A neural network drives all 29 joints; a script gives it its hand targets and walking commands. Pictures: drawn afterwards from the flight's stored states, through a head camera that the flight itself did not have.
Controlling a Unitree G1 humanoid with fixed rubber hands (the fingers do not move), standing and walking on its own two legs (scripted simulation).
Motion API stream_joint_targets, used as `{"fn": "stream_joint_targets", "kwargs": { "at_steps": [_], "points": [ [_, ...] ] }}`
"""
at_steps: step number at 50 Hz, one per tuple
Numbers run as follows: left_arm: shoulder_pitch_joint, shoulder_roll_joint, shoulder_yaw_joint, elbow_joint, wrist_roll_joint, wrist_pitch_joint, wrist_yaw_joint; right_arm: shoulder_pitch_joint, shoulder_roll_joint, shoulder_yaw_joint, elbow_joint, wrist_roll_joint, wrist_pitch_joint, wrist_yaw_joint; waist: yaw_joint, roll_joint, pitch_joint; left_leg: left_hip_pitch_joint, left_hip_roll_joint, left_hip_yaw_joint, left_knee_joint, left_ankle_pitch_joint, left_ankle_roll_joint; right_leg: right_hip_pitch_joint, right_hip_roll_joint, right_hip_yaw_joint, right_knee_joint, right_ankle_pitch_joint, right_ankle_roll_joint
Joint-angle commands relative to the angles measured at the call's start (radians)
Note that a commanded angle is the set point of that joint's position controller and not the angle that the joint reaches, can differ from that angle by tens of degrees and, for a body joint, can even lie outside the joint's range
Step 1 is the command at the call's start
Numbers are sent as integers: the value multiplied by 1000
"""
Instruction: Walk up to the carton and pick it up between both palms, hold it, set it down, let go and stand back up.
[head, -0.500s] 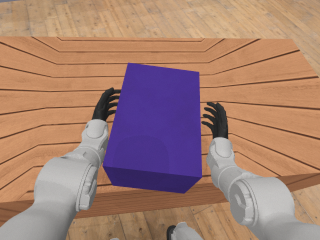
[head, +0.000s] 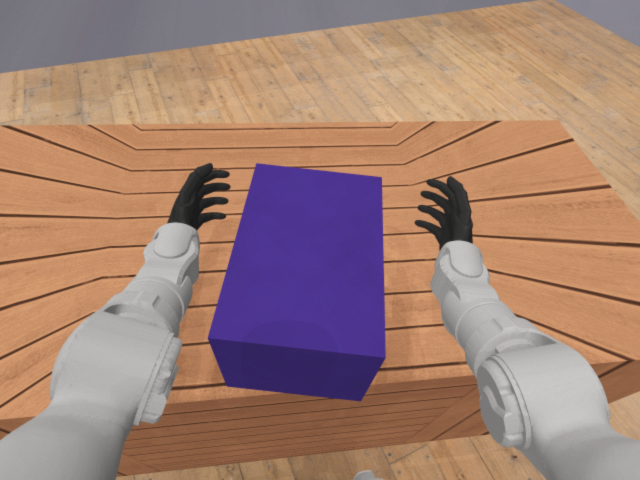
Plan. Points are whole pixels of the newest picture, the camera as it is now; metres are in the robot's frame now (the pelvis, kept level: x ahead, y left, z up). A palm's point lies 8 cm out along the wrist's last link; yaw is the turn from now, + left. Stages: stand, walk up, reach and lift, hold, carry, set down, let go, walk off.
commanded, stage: set down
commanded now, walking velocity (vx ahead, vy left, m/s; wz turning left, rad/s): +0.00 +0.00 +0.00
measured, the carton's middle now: (306, 278) +0.43 -0.04 -0.04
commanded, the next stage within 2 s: none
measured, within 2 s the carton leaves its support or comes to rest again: neither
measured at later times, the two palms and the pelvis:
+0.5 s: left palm (166, 194) +0.46 +0.13 +0.13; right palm (464, 225) +0.39 -0.22 +0.11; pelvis +0.02 +0.00 +0.04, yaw -1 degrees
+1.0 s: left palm (136, 261) +0.40 +0.16 +0.09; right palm (457, 286) +0.32 -0.20 +0.07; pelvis +0.02 +0.00 +0.05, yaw -1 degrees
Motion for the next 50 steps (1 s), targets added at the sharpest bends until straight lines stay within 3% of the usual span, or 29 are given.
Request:
{"fn": "stream_joint_targets", "kwargs": {
  "at_steps": [1,13,18,22,28,33,34,36,38,50],
  "points": [
    [-387,113,13,-153,1,-12,-4,-328,-149,10,-143,21,-20,-11,-12,93,-518,405,-66,66,-89,336,-45,321,50,-76,-109,305,-15],
    [-342,135,42,-263,8,96,-14,-277,-124,61,-270,65,89,-31,19,57,-388,545,-66,64,-264,311,-32,468,44,-55,-270,302,-9],
    [-252,125,81,-314,34,146,-24,-198,-126,67,-328,65,111,-46,37,35,-343,629,-63,63,-314,370,-27,549,50,-52,-317,344,-9],
    [-161,113,120,-384,68,169,-36,-101,-107,65,-385,48,105,-60,42,10,-296,671,-62,64,-351,402,-24,625,54,-52,-350,378,-8],
    [-136,115,156,-524,94,191,-40,-48,-98,23,-485,-4,91,-71,44,20,-257,703,-59,69,-389,379,-23,682,56,-48,-381,361,-11],
    [9,103,189,-619,125,200,-52,79,-75,45,-549,-15,73,-72,68,19,-234,745,-60,69,-403,451,-23,773,58,-43,-393,437,-14],
    [-47,126,191,-635,120,203,-54,30,-85,27,-577,-31,70,-75,67,23,-234,724,-61,73,-409,423,-23,767,56,-40,-393,408,-12],
    [54,103,188,-663,130,201,-55,124,-62,40,-575,-35,63,-70,71,24,-197,749,-57,69,-416,434,-24,781,59,-48,-400,399,-19],
    [30,116,189,-687,126,205,-56,104,-60,37,-599,-44,61,-69,82,31,-179,742,-56,71,-424,407,-23,779,58,-45,-404,365,-21],
    [287,88,181,-848,139,208,-78,355,-8,36,-685,-92,7,-75,86,29,-53,766,-55,69,-449,399,-22,849,62,-55,-426,337,-35]
  ]
}}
